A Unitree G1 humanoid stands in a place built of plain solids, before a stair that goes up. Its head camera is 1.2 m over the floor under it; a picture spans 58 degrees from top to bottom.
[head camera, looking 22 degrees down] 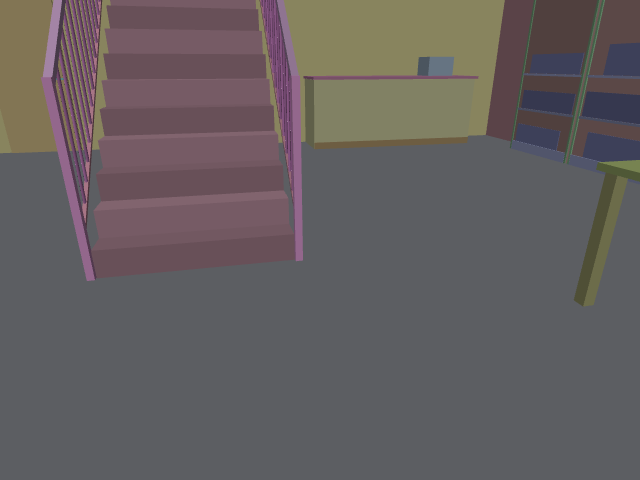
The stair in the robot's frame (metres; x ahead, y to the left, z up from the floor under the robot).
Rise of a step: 0.18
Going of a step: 0.20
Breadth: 1.22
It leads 13 degrees to the left of straight ahead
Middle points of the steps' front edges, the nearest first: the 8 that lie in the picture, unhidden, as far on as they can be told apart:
2.48 0.76 0.18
2.68 0.81 0.37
2.88 0.85 0.55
3.08 0.90 0.73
3.27 0.94 0.92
3.47 0.99 1.10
3.67 1.03 1.28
3.87 1.08 1.46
